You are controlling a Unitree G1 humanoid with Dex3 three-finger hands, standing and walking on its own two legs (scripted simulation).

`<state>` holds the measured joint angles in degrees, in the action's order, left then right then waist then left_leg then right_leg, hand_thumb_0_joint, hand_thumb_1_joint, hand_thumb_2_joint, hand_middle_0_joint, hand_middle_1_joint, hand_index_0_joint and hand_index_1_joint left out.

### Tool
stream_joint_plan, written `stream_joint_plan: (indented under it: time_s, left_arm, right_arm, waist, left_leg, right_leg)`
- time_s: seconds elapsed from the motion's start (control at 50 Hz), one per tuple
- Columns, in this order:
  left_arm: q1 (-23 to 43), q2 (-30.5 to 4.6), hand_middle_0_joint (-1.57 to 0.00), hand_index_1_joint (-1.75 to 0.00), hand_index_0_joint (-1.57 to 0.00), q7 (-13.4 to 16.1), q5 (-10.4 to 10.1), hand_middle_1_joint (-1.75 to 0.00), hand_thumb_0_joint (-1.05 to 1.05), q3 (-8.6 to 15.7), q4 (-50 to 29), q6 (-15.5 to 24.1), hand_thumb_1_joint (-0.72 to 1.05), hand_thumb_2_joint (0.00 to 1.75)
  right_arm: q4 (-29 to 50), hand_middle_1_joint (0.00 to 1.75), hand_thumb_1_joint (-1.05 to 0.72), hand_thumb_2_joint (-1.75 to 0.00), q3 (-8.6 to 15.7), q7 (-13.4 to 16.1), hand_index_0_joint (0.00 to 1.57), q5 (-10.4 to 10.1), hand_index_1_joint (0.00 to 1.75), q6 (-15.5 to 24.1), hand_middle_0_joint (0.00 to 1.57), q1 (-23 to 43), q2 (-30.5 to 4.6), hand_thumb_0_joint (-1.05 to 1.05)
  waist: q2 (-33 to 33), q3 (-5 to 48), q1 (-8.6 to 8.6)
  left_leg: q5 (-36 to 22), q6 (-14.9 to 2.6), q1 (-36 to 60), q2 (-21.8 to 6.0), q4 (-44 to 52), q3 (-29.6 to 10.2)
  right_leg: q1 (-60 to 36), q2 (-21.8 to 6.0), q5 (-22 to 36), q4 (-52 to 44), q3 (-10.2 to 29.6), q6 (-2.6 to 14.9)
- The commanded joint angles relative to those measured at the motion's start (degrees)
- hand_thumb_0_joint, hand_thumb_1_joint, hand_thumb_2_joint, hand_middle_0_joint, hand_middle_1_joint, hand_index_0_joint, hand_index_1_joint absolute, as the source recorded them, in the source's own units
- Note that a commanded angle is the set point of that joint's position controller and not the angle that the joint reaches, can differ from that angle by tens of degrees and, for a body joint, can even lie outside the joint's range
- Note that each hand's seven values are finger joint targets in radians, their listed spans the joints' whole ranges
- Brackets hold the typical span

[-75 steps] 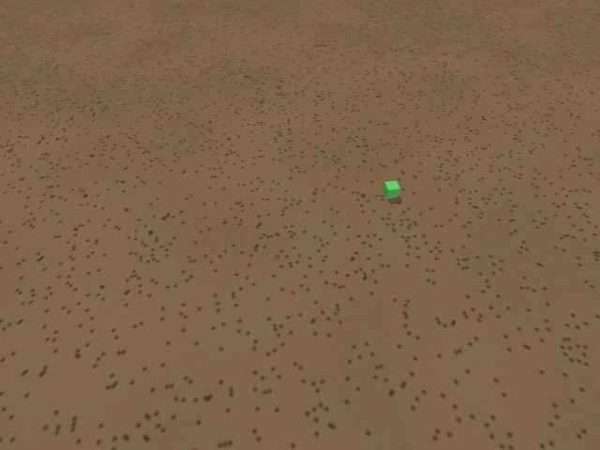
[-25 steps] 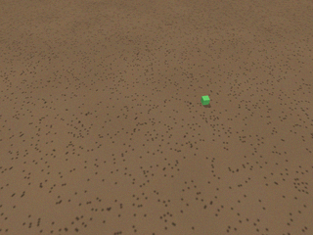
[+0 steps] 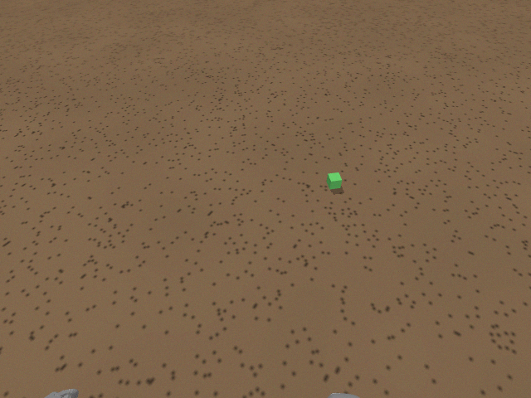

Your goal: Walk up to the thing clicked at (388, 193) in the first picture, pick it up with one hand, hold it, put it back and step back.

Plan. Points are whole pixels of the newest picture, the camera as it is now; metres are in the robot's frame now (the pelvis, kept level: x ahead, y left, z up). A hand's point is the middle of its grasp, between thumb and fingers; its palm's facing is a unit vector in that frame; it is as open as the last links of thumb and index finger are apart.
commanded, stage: walk up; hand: left
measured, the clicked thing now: (334, 180) +1.23 -0.34 -0.72
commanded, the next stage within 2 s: none
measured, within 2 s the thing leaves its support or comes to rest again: neither
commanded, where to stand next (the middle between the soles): +0.88 -0.58 m, yaw +8 degrees
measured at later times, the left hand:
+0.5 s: hand (168, 345) +0.25 +0.20 -0.14, palm faces -0.02 -0.96 -0.28, open 7.4 cm
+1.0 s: hand (243, 256) +0.42 +0.06 -0.12, palm faces +0.07 -0.94 -0.34, open 7.4 cm
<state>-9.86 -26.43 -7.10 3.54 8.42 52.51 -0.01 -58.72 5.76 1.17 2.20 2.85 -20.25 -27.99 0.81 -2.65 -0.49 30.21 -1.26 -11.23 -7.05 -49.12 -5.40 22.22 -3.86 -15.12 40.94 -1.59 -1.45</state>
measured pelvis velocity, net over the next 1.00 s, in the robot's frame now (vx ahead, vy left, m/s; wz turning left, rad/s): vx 0.39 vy -0.22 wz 0.07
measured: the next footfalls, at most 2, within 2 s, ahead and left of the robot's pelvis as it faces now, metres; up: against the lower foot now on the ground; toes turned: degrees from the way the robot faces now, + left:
left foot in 0.28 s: +0.23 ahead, +0.06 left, +0.00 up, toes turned +8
right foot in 0.68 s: +0.41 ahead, -0.31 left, +0.00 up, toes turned -2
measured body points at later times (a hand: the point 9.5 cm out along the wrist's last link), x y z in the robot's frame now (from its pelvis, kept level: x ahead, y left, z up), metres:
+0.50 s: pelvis +0.19 -0.08 +0.01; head +0.19 -0.04 +0.46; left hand +0.25 +0.25 -0.12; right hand +0.23 -0.42 -0.05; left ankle +0.19 +0.06 -0.71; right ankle +0.25 -0.24 -0.66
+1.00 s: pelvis +0.39 -0.22 +0.01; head +0.40 -0.20 +0.46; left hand +0.42 +0.11 -0.10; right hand +0.48 -0.54 -0.08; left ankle +0.49 -0.11 -0.69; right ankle +0.37 -0.31 -0.71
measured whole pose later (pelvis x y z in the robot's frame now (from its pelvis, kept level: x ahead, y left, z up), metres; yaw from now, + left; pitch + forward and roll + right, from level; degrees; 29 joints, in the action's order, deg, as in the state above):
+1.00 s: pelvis +0.39 -0.22 +0.01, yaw +4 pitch -1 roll +0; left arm -17.6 -24.6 -5.6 2.4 4.9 44.8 -0.4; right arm -51.3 2.2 0.5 0.6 6.9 -18.9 -24.2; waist -1.3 -3.2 4.0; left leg 15.5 -1.6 -28.3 -3.6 -41.8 7.1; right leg 12.6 0.1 -21.9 35.8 -6.7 3.7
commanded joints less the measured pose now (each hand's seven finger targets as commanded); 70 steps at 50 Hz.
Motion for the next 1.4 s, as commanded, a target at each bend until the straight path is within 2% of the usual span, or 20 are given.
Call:
stream_joint_plan:
  time_s: [0.0, 0.22, 0.24, 0.28, 0.3, 0.4, 0.56, 0.64, 0.66, 0.68, 0.7, 0.78, 0.9, 0.96, 1.0, 1.04, 1.16, 1.3, 1.36, 1.38]
  left_arm:
    - [-2.24, -17.69, -0.2, -0.3, -0.2, 1.77, -1.69, -0.3, 0.0, 3.16, -6.13, 1.36, 0.9, 0.9]
    - [3.18, -10.45, -0.2, -0.3, -0.2, 1.48, -1.18, -0.3, 0.0, 0.22, -12.01, 1.21, 0.9, 0.9]
    - [1.45, -7.22, -0.2, -0.3, -0.2, 1.39, -0.87, -0.3, 0.0, -0.88, -12.53, 1.06, 0.9, 0.9]
    - [-3.56, -6.78, -0.2, -0.3, -0.2, 1.75, -0.91, -0.3, 0.0, -0.74, -12.6, 0.34, 0.9, 0.9]
    - [-4.06, -12.39, -0.2, -0.3, -0.2, 1.91, -0.64, -0.3, 0.0, 0.24, -11.48, 0.02, 0.9, 0.9]
    - [-5.57, -10.82, -0.2, -0.3, -0.2, 0.88, -1.2, -0.3, 0.0, 0.98, -8.29, 0.04, 0.9, 0.9]
    - [1.85, -8.31, -0.2, -0.3, -0.2, -1.03, -2.07, -0.3, 0.0, 0.81, -10.43, -0.28, 0.9, 0.9]
    - [-8.81, -11.55, -0.2, -0.3, -0.2, 0.04, -2.09, -0.3, 0.0, 3.01, -6.27, 0.07, 0.9, 0.9]
    - [-16.38, -16.5, -0.2, -0.3, -0.2, 0.98, -1.09, -0.3, 0.0, 4.82, -4.91, 0.6, 0.9, 0.9]
    - [-14.44, -20.5, -0.2, -0.3, -0.2, 1.73, -1.72, -0.3, 0.0, 4.56, -6.96, 1.13, 0.9, 0.9]
    - [-9.59, -19.76, -0.2, -0.3, -0.2, 2.11, -2.59, -0.3, 0.0, 4.16, -8.59, 1.07, 0.9, 0.9]
    - [-1.42, -13.65, -0.2, -0.3, -0.2, 2.95, -2.25, -0.3, 0.0, 1.85, -10.43, 1.8, 0.9, 0.9]
    - [-3.77, -11.58, -0.2, -0.3, -0.2, 2.54, -1.29, -0.3, 0.0, 0.55, -13.6, 2.17, 0.9, 0.9]
    - [0.08, -10.64, -0.2, -0.3, -0.2, 2.24, -1.87, -0.3, 0.0, -0.31, -15.41, 1.2, 0.9, 0.9]
    - [-3.4, -5.85, -0.2, -0.3, -0.2, 2.0, -1.95, -0.3, 0.0, -2.15, -16.05, 1.13, 0.9, 0.9]
    - [-8.48, -10.92, -0.2, -0.3, -0.2, 2.55, -1.1, -0.3, 0.0, -0.48, -14.77, -0.4, 0.9, 0.9]
    - [-8.92, -11.09, -0.2, -0.3, -0.2, 1.6, -1.2, -0.3, 0.0, 0.84, -10.8, -0.94, 0.9, 0.9]
    - [-7.08, -10.62, -0.2, -0.3, -0.2, -0.3, -1.56, -0.3, 0.0, 1.77, -9.65, -1.71, 0.9, 0.9]
    - [-15.63, -12.37, -0.2, -0.3, -0.2, 0.65, -0.96, -0.3, 0.0, 3.16, -5.26, -1.01, 0.9, 0.9]
    - [-20.01, -15.4, -0.2, -0.3, -0.2, 1.4, -0.08, -0.3, 0.0, 4.14, -4.8, -0.55, 0.9, 0.9]
  right_arm:
    - [7.4, 0.3, -0.9, -0.9, 1.34, 0.28, 0.2, -2.16, 0.3, 2.83, 0.2, 4.97, -11.49, 0.0]
    - [7.38, 0.3, -0.9, -0.9, 2.99, -0.82, 0.2, -1.36, 0.3, 4.34, 0.2, -8.64, -9.28, 0.0]
    - [5.9, 0.3, -0.9, -0.9, 4.38, 0.18, 0.2, -0.64, 0.3, 4.75, 0.2, -14.58, -12.34, 0.0]
    - [10.83, 0.3, -0.9, -0.9, 5.37, 1.58, 0.2, -0.29, 0.3, 5.29, 0.2, -12.24, -19.21, 0.0]
    - [12.3, 0.3, -0.9, -0.9, 4.99, 1.71, 0.2, -2.44, 0.3, 5.29, 0.2, -6.56, -19.0, 0.0]
    - [12.09, 0.3, -0.9, -0.9, 2.49, 1.0, 0.2, -1.76, 0.3, 6.13, 0.2, -2.24, -13.86, 0.0]
    - [12.15, 0.3, -0.9, -0.9, 2.95, 0.63, 0.2, -1.58, 0.3, 5.96, 0.2, -0.68, -16.71, 0.0]
    - [12.32, 0.3, -0.9, -0.9, 1.92, 1.41, 0.2, -1.21, 0.3, 4.27, 0.2, 1.11, -13.87, 0.0]
    - [13.23, 0.3, -0.9, -0.9, 0.14, 1.49, 0.2, -1.69, 0.3, 4.04, 0.2, -0.82, -8.76, 0.0]
    - [15.52, 0.3, -0.9, -0.9, -0.45, 1.89, 0.2, -2.94, 0.3, 4.13, 0.2, 0.75, -8.02, 0.0]
    - [14.09, 0.3, -0.9, -0.9, 0.55, 2.45, 0.2, -2.25, 0.3, 3.7, 0.2, 2.89, -10.97, 0.0]
    - [7.89, 0.3, -0.9, -0.9, 0.74, 0.84, 0.2, -2.42, 0.3, 3.95, 0.2, -5.01, -11.32, 0.0]
    - [9.57, 0.3, -0.9, -0.9, 0.46, 0.17, 0.2, -1.86, 0.3, 4.59, 0.2, -2.66, -8.59, 0.0]
    - [8.44, 0.3, -0.9, -0.9, 1.21, 0.74, 0.2, -2.0, 0.3, 5.45, 0.2, -7.84, -8.35, 0.0]
    - [7.43, 0.3, -0.9, -0.9, 3.02, 1.89, 0.2, -0.82, 0.3, 5.86, 0.2, -14.12, -13.5, 0.0]
    - [12.09, 0.3, -0.9, -0.9, 4.59, 3.0, 0.2, -1.97, 0.3, 5.64, 0.2, -11.71, -20.25, 0.0]
    - [12.03, 0.3, -0.9, -0.9, 2.21, 2.21, 0.2, -1.71, 0.3, 5.65, 0.2, -2.31, -15.13, 0.0]
    - [12.32, 0.3, -0.9, -0.9, 3.52, 1.37, 0.2, -0.79, 0.3, 5.06, 0.2, 4.28, -19.69, 0.0]
    - [11.07, 0.3, -0.9, -0.9, 2.11, 1.77, 0.2, -0.24, 0.3, 3.53, 0.2, 3.94, -14.65, 0.0]
    - [11.32, 0.3, -0.9, -0.9, 0.62, 1.85, 0.2, -0.41, 0.3, 3.07, 0.2, 3.67, -10.13, 0.0]
  waist:
    - [-10.9, -3.33, 4.37]
    - [-1.69, 1.1, -4.0]
    - [6.89, 4.44, -6.81]
    - [10.66, 5.1, -5.08]
    - [3.71, 2.18, -3.11]
    - [5.62, -2.47, 0.18]
    - [8.87, 0.43, 0.54]
    - [-1.89, 5.6, 7.42]
    - [-17.42, 7.06, 11.39]
    - [-24.66, 5.54, 9.49]
    - [-15.98, 3.3, 8.02]
    - [-14.02, -1.32, 1.43]
    - [-11.9, -0.09, 3.18]
    - [-5.82, 1.22, -1.47]
    - [5.71, 5.81, -4.81]
    - [2.51, 7.85, -3.43]
    - [6.4, -0.52, 0.93]
    - [11.81, 0.37, 2.87]
    - [-1.37, 3.21, 7.29]
    - [-14.6, 1.98, 10.46]
  left_leg:
    - [-3.22, -2.59, -28.04, 3.25, -21.5, 0.07]
    - [-20.83, -0.86, 8.14, 4.42, 16.92, 10.32]
    - [-15.87, -1.53, 18.9, 3.56, 18.34, 6.84]
    - [19.49, -9.33, 16.18, -19.6, 38.09, -39.76]
    - [19.92, -12.31, 9.81, -21.64, 39.3, -40.08]
    - [-12.05, -10.57, -0.05, -11.25, 31.69, -8.53]
    - [-26.13, -7.64, -5.21, -7.76, 27.23, 4.9]
    - [-27.96, -4.95, -13.02, -3.68, 2.88, 10.07]
    - [-18.84, -2.54, -24.8, 1.68, -17.19, 12.07]
    - [1.75, -1.87, -38.43, 7.56, -23.5, 11.11]
    - [0.37, -2.04, -34.42, 2.61, -27.68, 3.32]
    - [-8.19, -1.12, -24.12, -0.94, -14.32, 6.11]
    - [-12.02, -0.17, -18.57, 1.75, 3.77, 10.42]
    - [-22.51, -0.85, -1.43, 4.62, 15.09, 12.32]
    - [-13.67, -3.72, 14.43, -0.85, 21.56, 0.19]
    - [4.98, -13.61, 14.91, -23.13, 33.88, -38.52]
    - [-10.79, -11.32, -4.7, -12.4, 29.43, -6.79]
    - [5.11, -8.54, -16.53, -9.74, 28.01, 1.44]
    - [8.03, -5.24, -23.07, -3.68, 8.69, 8.99]
    - [6.01, -3.44, -29.71, 1.14, -9.81, 13.92]
  right_leg:
    - [-11.7, -16.06, -33.01, -32.36, 30.08, 13.2]
    - [6.32, -5.81, -15.13, -14.53, 3.56, 12.48]
    - [12.87, -2.44, -12.11, -1.15, 0.75, 10.6]
    - [25.01, 6.06, -15.64, 26.54, 6.66, 5.28]
    - [22.7, 2.1, -13.06, 29.01, 10.91, 4.66]
    - [16.01, -2.82, -4.13, 20.6, 9.13, 1.38]
    - [0.63, -2.29, 3.04, 0.9, -0.12, 2.35]
    - [-20.27, 3.29, -3.1, -6.9, -4.57, 3.96]
    - [-27.05, -4.96, -15.03, -14.96, 10.09, 7.16]
    - [-27.82, -18.17, -18.68, -27.01, 34.62, 14.2]
    - [-19.48, -19.31, -20.28, -27.7, 35.49, 16.35]
    - [-5.82, -9.59, -12.46, -22.68, 13.2, 14.91]
    - [-7.11, -10.53, 0.5, -21.38, 10.13, 17.33]
    - [1.49, -8.22, -0.56, -13.97, 5.02, 14.6]
    - [10.79, -1.56, 3.77, 6.21, -0.56, 9.36]
    - [20.99, 3.47, -16.37, 26.87, 7.29, 4.1]
    - [13.42, -3.58, -7.25, 21.85, 7.54, 1.59]
    - [-1.54, -2.7, -4.0, 6.29, -0.48, 2.22]
    - [-15.31, 3.07, -6.66, -1.16, -5.89, 1.93]
    - [-18.14, -1.2, -17.56, -10.95, 3.47, 4.57]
